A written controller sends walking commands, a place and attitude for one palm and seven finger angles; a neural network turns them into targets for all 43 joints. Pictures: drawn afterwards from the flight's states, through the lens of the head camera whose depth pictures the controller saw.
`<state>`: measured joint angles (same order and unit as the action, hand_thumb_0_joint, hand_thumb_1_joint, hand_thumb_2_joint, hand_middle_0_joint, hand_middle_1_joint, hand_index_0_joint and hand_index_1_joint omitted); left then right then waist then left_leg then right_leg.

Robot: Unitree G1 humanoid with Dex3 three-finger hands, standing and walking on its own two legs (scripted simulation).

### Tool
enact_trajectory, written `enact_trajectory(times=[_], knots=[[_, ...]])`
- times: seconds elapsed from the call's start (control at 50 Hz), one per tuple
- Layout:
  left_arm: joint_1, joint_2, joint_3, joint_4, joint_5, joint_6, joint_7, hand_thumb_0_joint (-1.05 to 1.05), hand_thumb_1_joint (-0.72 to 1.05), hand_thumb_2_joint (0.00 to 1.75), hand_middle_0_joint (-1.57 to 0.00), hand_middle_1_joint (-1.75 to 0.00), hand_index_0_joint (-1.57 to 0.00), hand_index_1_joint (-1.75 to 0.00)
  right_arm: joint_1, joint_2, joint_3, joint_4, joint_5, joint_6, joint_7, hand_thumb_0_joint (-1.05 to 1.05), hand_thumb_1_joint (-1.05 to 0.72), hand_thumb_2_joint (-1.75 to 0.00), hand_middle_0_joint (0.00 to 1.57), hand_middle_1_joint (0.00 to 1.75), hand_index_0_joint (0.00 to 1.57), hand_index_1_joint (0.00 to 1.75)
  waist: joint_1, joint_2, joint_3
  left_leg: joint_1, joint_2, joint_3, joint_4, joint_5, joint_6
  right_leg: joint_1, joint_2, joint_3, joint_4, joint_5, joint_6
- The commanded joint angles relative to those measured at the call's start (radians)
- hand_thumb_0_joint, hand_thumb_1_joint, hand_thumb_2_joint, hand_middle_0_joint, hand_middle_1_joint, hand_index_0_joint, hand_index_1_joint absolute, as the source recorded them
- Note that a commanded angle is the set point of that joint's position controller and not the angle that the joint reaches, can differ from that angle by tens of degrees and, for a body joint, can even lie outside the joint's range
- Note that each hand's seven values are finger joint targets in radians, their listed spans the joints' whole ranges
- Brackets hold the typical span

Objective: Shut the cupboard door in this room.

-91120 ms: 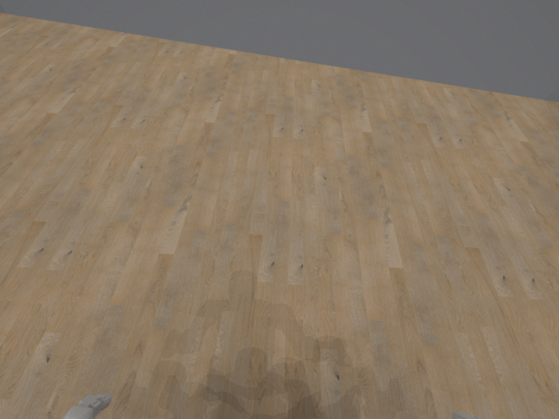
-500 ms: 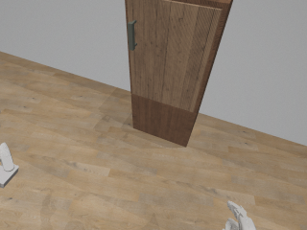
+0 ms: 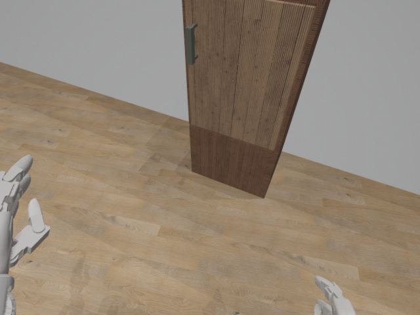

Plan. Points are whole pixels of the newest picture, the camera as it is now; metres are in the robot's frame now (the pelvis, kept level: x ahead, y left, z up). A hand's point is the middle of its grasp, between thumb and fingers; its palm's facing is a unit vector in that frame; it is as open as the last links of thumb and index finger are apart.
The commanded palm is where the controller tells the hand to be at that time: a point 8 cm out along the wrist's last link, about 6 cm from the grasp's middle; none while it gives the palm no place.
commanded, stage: let the arm hang, fingers relaxed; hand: left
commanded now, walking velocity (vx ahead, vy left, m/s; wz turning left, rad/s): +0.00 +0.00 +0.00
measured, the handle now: (192, 43) +0.99 +0.13 +0.07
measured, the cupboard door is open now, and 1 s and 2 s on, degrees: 0 0 0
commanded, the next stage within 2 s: look to check the result in 1.06 s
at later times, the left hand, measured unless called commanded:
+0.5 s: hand out of the picture -0.02 +0.20 -0.17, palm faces +0.01 -0.97 -0.25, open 7.2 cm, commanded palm none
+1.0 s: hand out of the picture +0.06 +0.19 -0.16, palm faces -0.01 -0.96 -0.26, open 7.4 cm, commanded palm none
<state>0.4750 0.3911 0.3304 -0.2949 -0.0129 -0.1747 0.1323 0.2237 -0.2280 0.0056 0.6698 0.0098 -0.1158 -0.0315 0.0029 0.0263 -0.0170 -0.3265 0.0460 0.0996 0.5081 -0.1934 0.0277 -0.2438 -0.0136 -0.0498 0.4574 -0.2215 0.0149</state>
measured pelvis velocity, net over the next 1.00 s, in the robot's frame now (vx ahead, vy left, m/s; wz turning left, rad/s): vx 0.00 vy -0.02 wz -0.01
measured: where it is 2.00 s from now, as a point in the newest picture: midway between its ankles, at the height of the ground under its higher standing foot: outside the picture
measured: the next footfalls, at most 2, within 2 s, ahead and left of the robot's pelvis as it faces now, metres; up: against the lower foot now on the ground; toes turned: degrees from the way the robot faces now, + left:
none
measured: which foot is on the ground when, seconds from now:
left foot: down 0.00-1.00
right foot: down 0.00-1.00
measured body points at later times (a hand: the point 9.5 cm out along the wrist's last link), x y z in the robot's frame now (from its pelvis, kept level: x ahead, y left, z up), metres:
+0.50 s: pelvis -0.01 -0.01 +0.00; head +0.01 -0.01 +0.45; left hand -0.02 +0.25 -0.15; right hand +0.00 -0.26 -0.15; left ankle +0.05 +0.10 -0.74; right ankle +0.01 -0.13 -0.74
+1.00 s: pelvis +0.00 -0.02 +0.01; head +0.01 -0.02 +0.46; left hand +0.06 +0.24 -0.14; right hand +0.04 -0.29 -0.14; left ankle +0.05 +0.10 -0.74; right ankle +0.01 -0.13 -0.74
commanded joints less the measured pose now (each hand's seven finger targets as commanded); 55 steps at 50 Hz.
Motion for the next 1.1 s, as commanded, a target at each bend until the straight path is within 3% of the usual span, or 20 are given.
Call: enact_trajectory(times=[0.0,0.04,0.1,0.14,0.18,0.24,0.3,0.34,0.42,0.54,0.64,0.8,0.98,1.08], knots=[[-0.070,-0.027,-0.230,0.446,0.022,0.180,-0.126,0.00,0.90,0.90,-0.20,-0.30,-0.20,-0.30,-0.061,-0.228,-0.069,0.011,-0.010,0.016,0.038,0.00,-0.90,-0.90,0.20,0.30,0.20,0.30,-0.020,0.073,-0.061,0.028,0.126,-0.109,-0.045,0.193,0.006,-0.071,-0.051,0.035,0.072,0.010,-0.042],[-0.112,0.003,-0.238,0.545,0.031,0.173,-0.130,0.00,0.90,0.90,-0.20,-0.30,-0.20,-0.30,-0.078,-0.235,-0.054,0.017,-0.016,0.048,0.038,0.00,-0.90,-0.90,0.20,0.30,0.20,0.30,-0.009,-0.047,-0.046,0.005,0.120,-0.134,-0.058,0.143,0.025,-0.046,-0.040,0.038,0.080,-0.013,-0.049],[-0.157,0.027,-0.253,0.720,0.040,0.167,-0.126,0.00,0.90,0.90,-0.20,-0.30,-0.20,-0.30,-0.062,-0.218,-0.047,0.049,-0.026,0.077,0.038,0.00,-0.90,-0.90,0.20,0.30,0.20,0.30,-0.015,-0.221,-0.073,0.064,0.065,-0.123,-0.001,0.093,0.014,-0.066,-0.094,0.115,0.014,0.028,-0.075],[-0.190,0.021,-0.269,0.828,0.041,0.173,-0.120,0.00,0.90,0.90,-0.20,-0.30,-0.20,-0.30,-0.037,-0.176,-0.038,0.080,-0.032,0.101,0.039,0.00,-0.90,-0.90,0.20,0.30,0.20,0.30,-0.028,-0.243,-0.064,0.105,0.027,-0.098,0.030,0.044,0.003,-0.106,-0.134,0.150,-0.035,0.012,-0.090],[-0.211,0.004,-0.284,0.917,0.037,0.177,-0.115,0.00,0.90,0.90,-0.20,-0.30,-0.20,-0.30,-0.026,-0.155,-0.031,0.114,-0.036,0.113,0.038,0.00,-0.90,-0.90,0.20,0.30,0.20,0.30,-0.035,-0.110,-0.060,0.129,0.027,-0.099,0.003,0.040,-0.005,-0.118,-0.126,0.148,-0.041,-0.042,-0.086],[-0.185,-0.023,-0.294,1.040,0.033,0.178,-0.113,0.00,0.90,0.90,-0.20,-0.30,-0.20,-0.30,-0.026,-0.139,-0.027,0.164,-0.038,0.118,0.033,0.00,-0.90,-0.90,0.20,0.30,0.20,0.30,-0.019,0.074,-0.035,0.090,0.057,-0.125,-0.090,-0.035,-0.002,-0.071,-0.081,0.119,-0.028,-0.085,-0.063],[-0.151,-0.033,-0.276,1.129,0.035,0.175,-0.112,0.00,0.90,0.90,-0.20,-0.30,-0.20,-0.30,-0.015,-0.146,-0.041,0.205,-0.038,0.117,0.024,0.00,-0.90,-0.90,0.20,0.30,0.20,0.30,-0.001,0.180,-0.035,0.048,0.074,-0.144,-0.148,-0.113,0.006,0.010,-0.060,0.090,-0.033,-0.048,-0.066],[-0.148,-0.026,-0.279,1.181,0.032,0.172,-0.114,0.00,0.90,0.90,-0.20,-0.30,-0.20,-0.30,-0.005,-0.149,-0.047,0.233,-0.034,0.118,0.020,0.00,-0.90,-0.90,0.20,0.30,0.20,0.30,0.002,0.182,-0.023,0.041,0.077,-0.146,-0.170,-0.158,0.005,0.026,-0.060,0.086,-0.047,-0.044,-0.069],[-0.168,-0.019,-0.280,1.253,0.033,0.167,-0.116,0.00,0.90,0.90,-0.20,-0.30,-0.20,-0.30,0.039,-0.155,-0.058,0.277,-0.030,0.120,0.013,0.00,-0.90,-0.90,0.20,0.30,0.20,0.30,-0.008,0.052,0.030,0.059,0.075,-0.147,-0.174,-0.186,0.005,-0.011,-0.071,0.107,-0.105,-0.086,-0.077],[-0.188,-0.007,-0.279,1.321,0.033,0.161,-0.115,0.00,0.90,0.90,-0.20,-0.30,-0.20,-0.30,0.070,-0.160,-0.063,0.332,-0.028,0.117,0.011,0.00,-0.90,-0.90,0.20,0.30,0.20,0.30,-0.016,-0.059,0.066,0.114,0.076,-0.129,-0.170,-0.141,0.009,-0.063,-0.086,0.120,-0.154,-0.140,-0.077],[-0.208,0.007,-0.278,1.347,0.032,0.159,-0.113,0.00,0.90,0.90,-0.20,-0.30,-0.20,-0.30,0.058,-0.167,-0.062,0.360,-0.027,0.113,0.012,0.00,-0.90,-0.90,0.20,0.30,0.20,0.30,-0.016,-0.077,0.079,0.130,0.077,-0.120,-0.180,-0.109,0.009,-0.065,-0.088,0.125,-0.164,-0.132,-0.074],[-0.243,0.027,-0.278,1.360,0.031,0.156,-0.115,0.00,0.90,0.90,-0.20,-0.30,-0.20,-0.30,0.008,-0.173,-0.057,0.380,-0.028,0.106,0.014,0.00,-0.90,-0.90,0.20,0.30,0.20,0.30,-0.008,-0.021,0.085,0.130,0.080,-0.122,-0.216,-0.079,0.003,-0.021,-0.091,0.121,-0.164,-0.063,-0.068],[-0.288,0.045,-0.276,1.362,0.029,0.148,-0.118,0.00,0.90,0.90,-0.20,-0.30,-0.20,-0.30,-0.034,-0.200,-0.055,0.383,-0.027,0.097,0.012,0.00,-0.90,-0.90,0.20,0.30,0.20,0.30,-0.008,0.010,0.035,0.168,0.088,-0.122,-0.221,0.026,-0.003,0.044,-0.099,0.116,-0.171,0.036,-0.067],[-0.304,0.055,-0.277,1.366,0.029,0.145,-0.119,0.00,0.90,0.90,-0.20,-0.30,-0.20,-0.30,-0.051,-0.213,-0.054,0.383,-0.026,0.097,0.011,0.00,-0.90,-0.90,0.20,0.30,0.20,0.30,-0.011,-0.008,0.025,0.193,0.091,-0.118,-0.216,0.061,-0.007,0.056,-0.104,0.113,-0.184,0.072,-0.066]])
